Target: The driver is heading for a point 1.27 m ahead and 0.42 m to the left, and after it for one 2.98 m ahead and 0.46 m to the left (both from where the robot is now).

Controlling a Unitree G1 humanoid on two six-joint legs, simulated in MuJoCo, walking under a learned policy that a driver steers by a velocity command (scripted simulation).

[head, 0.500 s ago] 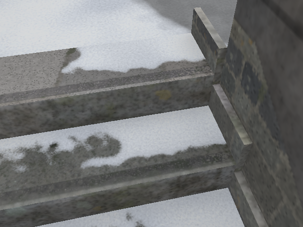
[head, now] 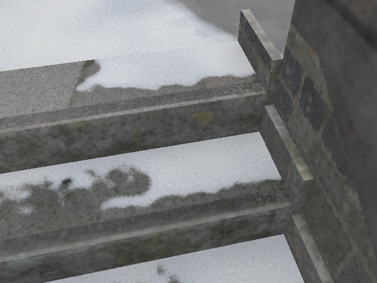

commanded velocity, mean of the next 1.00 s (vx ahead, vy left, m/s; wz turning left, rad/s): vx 0.00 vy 0.00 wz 0.00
